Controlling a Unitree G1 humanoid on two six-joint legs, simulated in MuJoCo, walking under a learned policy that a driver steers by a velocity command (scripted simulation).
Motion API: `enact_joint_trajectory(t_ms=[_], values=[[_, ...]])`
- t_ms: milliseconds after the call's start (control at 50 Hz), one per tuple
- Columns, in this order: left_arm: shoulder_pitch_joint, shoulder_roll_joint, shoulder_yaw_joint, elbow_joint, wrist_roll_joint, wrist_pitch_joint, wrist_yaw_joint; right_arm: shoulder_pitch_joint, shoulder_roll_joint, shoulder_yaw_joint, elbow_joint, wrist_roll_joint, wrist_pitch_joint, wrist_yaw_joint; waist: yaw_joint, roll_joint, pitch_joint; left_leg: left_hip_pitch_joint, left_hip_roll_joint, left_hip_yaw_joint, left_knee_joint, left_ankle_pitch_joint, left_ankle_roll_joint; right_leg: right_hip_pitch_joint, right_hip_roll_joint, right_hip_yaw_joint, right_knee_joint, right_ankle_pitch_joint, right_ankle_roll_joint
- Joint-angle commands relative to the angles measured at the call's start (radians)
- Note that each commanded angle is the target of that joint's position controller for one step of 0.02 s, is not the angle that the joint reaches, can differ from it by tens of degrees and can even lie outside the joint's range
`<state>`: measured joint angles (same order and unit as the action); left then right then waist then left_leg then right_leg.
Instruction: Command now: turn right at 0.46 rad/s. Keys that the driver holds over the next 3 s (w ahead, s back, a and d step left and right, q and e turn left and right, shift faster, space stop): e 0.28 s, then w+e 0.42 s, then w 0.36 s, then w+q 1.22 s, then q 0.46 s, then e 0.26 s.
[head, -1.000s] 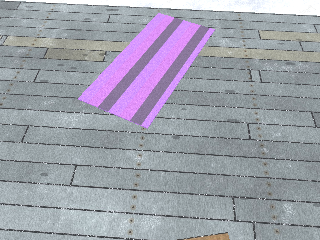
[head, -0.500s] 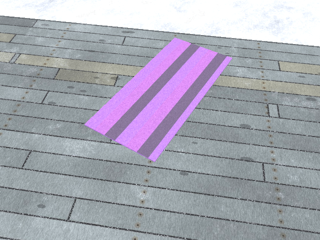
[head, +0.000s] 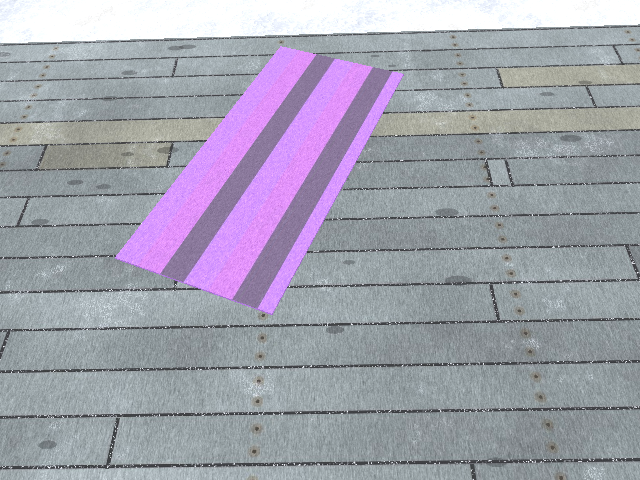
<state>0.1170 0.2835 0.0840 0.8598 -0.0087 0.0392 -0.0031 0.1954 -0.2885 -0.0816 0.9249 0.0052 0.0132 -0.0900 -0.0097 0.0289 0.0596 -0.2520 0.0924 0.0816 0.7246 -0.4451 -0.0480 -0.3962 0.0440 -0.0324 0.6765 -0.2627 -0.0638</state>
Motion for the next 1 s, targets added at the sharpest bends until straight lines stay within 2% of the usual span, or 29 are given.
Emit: enact_joint_trajectory(t_ms=[20,40,60,80,100,160,240,320,360,400,420,440,460,480,500,520,560,700,760,800,840,860,880,900,920,940,960,980,1000], values=[[0.149,0.217,0.043,-0.052,0.029,-0.034,-0.005,-0.101,-0.08,-0.012,-0.123,-0.016,-0.016,0.006,0.086,-0.289,-0.184,-0.377,-0.134,-0.129,0.46,-0.27,-0.024,0.372,-0.371,0.711,-0.377,0.406,-0.304],[0.114,0.189,0.031,-0.064,0.027,-0.058,-0.006,-0.067,-0.087,-0.014,-0.12,-0.001,-0.018,0.016,0.054,-0.189,-0.193,-0.394,-0.105,-0.19,0.546,-0.241,-0.009,0.372,-0.372,0.636,-0.354,0.436,-0.299],[0.057,0.177,0.031,-0.084,0.011,-0.072,-0.001,-0.05,-0.092,-0.017,-0.101,0.005,-0.018,0.019,0.027,-0.1,-0.168,-0.392,-0.084,-0.193,0.554,-0.167,0.0,0.336,-0.323,0.539,-0.335,0.409,-0.253],[0.012,0.172,0.031,-0.097,-0.003,-0.072,0.006,-0.052,-0.106,-0.023,-0.095,-0.003,-0.021,0.013,0.016,-0.05,-0.145,-0.401,-0.066,-0.195,0.5,-0.086,0.003,0.305,-0.292,0.489,-0.341,0.345,-0.208],[-0.007,0.154,0.024,-0.103,-0.007,-0.067,0.015,-0.061,-0.123,-0.031,-0.093,-0.01,-0.021,0.009,0.01,-0.054,-0.148,-0.363,-0.05,-0.199,0.446,-0.031,0.004,0.275,-0.262,0.45,-0.349,0.301,-0.181],[0.013,0.147,0.024,-0.108,-0.001,-0.047,0.03,-0.055,-0.085,-0.025,-0.098,-0.004,-0.026,0.015,0.01,-0.109,-0.149,-0.301,-0.087,-0.178,0.308,0.038,-0.015,0.249,-0.203,0.411,-0.372,0.245,-0.172],[0.017,0.167,0.034,-0.118,-0.003,-0.035,0.041,-0.091,-0.071,-0.016,-0.112,-0.001,-0.03,0.02,0.025,-0.147,-0.133,-0.238,-0.114,-0.186,0.101,0.069,-0.035,0.222,-0.185,0.448,-0.395,0.088,-0.166],[-0.005,0.171,0.039,-0.134,-0.007,-0.022,0.042,-0.085,-0.095,-0.02,-0.12,0.007,-0.042,0.04,0.02,-0.188,-0.137,-0.121,-0.131,-0.175,-0.03,0.089,-0.025,0.147,-0.165,0.511,-0.433,-0.144,-0.154],[-0.014,0.169,0.038,-0.141,-0.013,-0.017,0.044,-0.067,-0.097,-0.02,-0.121,0.012,-0.055,0.054,0.004,-0.205,-0.129,-0.037,-0.14,-0.155,-0.123,0.089,0.0,0.096,-0.15,0.543,-0.442,-0.277,-0.14],[-0.034,0.149,0.03,-0.154,-0.019,-0.012,0.049,0.024,-0.097,-0.026,-0.091,0.019,-0.07,0.062,-0.054,-0.179,-0.108,0.145,-0.125,-0.133,-0.326,0.176,0.045,-0.018,-0.092,0.524,-0.396,-0.36,-0.087],[-0.025,0.111,0.02,-0.162,-0.021,-0.014,0.049,0.1,-0.14,-0.039,-0.071,0.013,-0.074,0.059,-0.076,-0.088,-0.122,0.297,-0.003,-0.226,-0.401,0.118,0.088,-0.154,-0.031,0.443,-0.232,-0.399,-0.029],[0.012,0.031,0.003,-0.167,-0.025,-0.023,0.044,0.149,-0.199,-0.047,-0.068,-0.006,-0.072,0.052,-0.05,0.13,-0.163,0.38,0.221,-0.496,-0.469,-0.112,0.169,-0.292,0.095,0.224,0.088,-0.356,0.018],[-0.05,0.097,0.018,-0.221,-0.023,-0.046,0.038,0.09,-0.242,-0.054,-0.088,-0.047,-0.085,0.066,-0.037,0.221,-0.049,0.233,0.322,-0.74,-0.577,-0.289,0.264,-0.443,0.049,0.216,0.207,-0.277,0.018],[-0.036,0.159,0.032,-0.211,-0.016,-0.055,0.032,0.002,-0.188,-0.043,-0.124,-0.038,-0.096,0.06,-0.002,0.176,0.01,0.192,0.293,-0.67,-0.588,-0.291,0.254,-0.449,-0.007,0.226,0.294,-0.179,0.025],[0.008,0.172,0.04,-0.182,-0.01,-0.055,0.026,-0.043,-0.138,-0.031,-0.137,-0.017,-0.1,0.051,0.016,0.155,0.011,0.201,0.237,-0.559,-0.589,-0.21,0.209,-0.443,-0.021,0.204,0.335,-0.099,0.043],[0.038,0.159,0.041,-0.161,-0.004,-0.052,0.022,-0.044,-0.122,-0.025,-0.148,-0.007,-0.098,0.046,0.017,0.137,-0.013,0.218,0.198,-0.475,-0.584,-0.136,0.177,-0.425,-0.031,0.177,0.382,-0.052,0.062],[0.021,0.117,0.033,-0.165,-0.005,-0.057,0.008,0.014,-0.114,-0.017,-0.136,-0.009,-0.103,0.042,-0.012,0.106,0.0,0.202,0.168,-0.344,-0.597,0.002,0.164,-0.427,-0.052,0.143,0.453,0.039,0.083],[-0.096,0.058,0.005,-0.246,-0.014,-0.071,-0.02,0.136,-0.151,-0.023,-0.118,-0.013,-0.108,0.057,-0.081,0.097,0.038,0.242,0.167,-0.121,-0.615,0.22,0.19,-0.429,-0.112,0.082,0.226,0.193,0.116],[-0.149,0.023,-0.016,-0.275,-0.014,-0.078,-0.038,0.179,-0.166,-0.026,-0.099,0.002,-0.105,0.069,-0.097,0.082,0.065,0.207,0.181,-0.067,-0.621,0.266,0.199,-0.317,-0.11,0.027,0.072,0.177,0.088],[-0.16,0.032,-0.019,-0.287,-0.018,-0.08,-0.047,0.194,-0.18,-0.031,-0.088,0.018,-0.1,0.079,-0.088,0.083,0.078,0.211,0.201,-0.052,-0.61,0.299,0.201,-0.244,-0.101,0.001,-0.005,0.123,0.052],[-0.14,0.058,-0.012,-0.293,-0.016,-0.082,-0.051,0.195,-0.199,-0.036,-0.077,0.033,-0.091,0.085,-0.052,0.102,0.067,0.237,0.225,-0.046,-0.553,0.466,0.197,-0.152,-0.071,-0.028,-0.069,0.049,0.006],[-0.065,0.084,0.002,-0.277,-0.015,-0.083,-0.05,0.181,-0.209,-0.037,-0.073,0.036,-0.086,0.085,0.007,0.108,0.016,0.237,0.219,-0.019,-0.454,0.691,0.183,-0.025,-0.036,-0.053,-0.111,0.053,-0.021],[0.095,0.128,0.03,-0.227,-0.016,-0.083,-0.044,0.178,-0.197,-0.03,-0.069,0.036,-0.083,0.083,0.093,0.08,-0.084,0.199,0.179,0.044,-0.257,0.89,0.154,0.202,0.003,-0.074,-0.166,0.11,-0.055],[0.267,0.192,0.06,-0.18,-0.018,-0.076,-0.03,0.187,-0.166,-0.014,-0.08,0.019,-0.089,0.079,0.169,0.041,-0.208,0.023,0.138,0.078,-0.005,0.805,0.111,0.503,-0.039,0.007,-0.131,0.119,-0.081],[0.355,0.321,0.079,-0.164,-0.009,-0.074,-0.013,0.246,-0.034,0.031,-0.143,-0.021,-0.107,0.089,0.123,-0.266,-0.357,-0.388,-0.007,0.073,0.414,0.123,0.034,0.854,-0.35,0.529,-0.188,-0.022,-0.231],[0.379,0.26,0.057,-0.17,-0.007,-0.082,-0.015,0.218,-0.079,0.023,-0.123,0.011,-0.138,0.092,0.151,-0.241,-0.491,-0.466,-0.074,-0.137,0.593,-0.137,0.035,0.833,-0.455,0.837,-0.377,-0.108,-0.311],[0.307,0.202,0.035,-0.163,0.0,-0.095,-0.021,0.125,-0.147,0.0,-0.158,0.05,-0.149,0.094,0.143,-0.197,-0.317,-0.566,-0.017,-0.154,0.637,-0.065,0.053,0.726,-0.41,0.662,-0.387,-0.074,-0.253],[0.247,0.161,0.022,-0.164,-0.005,-0.1,-0.022,0.077,-0.139,0.005,-0.17,0.047,-0.153,0.092,0.114,-0.165,-0.216,-0.565,0.03,-0.132,0.596,0.021,0.074,0.585,-0.362,0.516,-0.387,-0.028,-0.214],[0.176,0.127,0.01,-0.169,-0.002,-0.103,-0.024,0.061,-0.131,0.003,-0.163,0.024,-0.151,0.086,0.077,-0.107,-0.143,-0.521,0.063,-0.127,0.529,0.099,0.075,0.444,-0.316,0.415,-0.412,0.033,-0.189]])
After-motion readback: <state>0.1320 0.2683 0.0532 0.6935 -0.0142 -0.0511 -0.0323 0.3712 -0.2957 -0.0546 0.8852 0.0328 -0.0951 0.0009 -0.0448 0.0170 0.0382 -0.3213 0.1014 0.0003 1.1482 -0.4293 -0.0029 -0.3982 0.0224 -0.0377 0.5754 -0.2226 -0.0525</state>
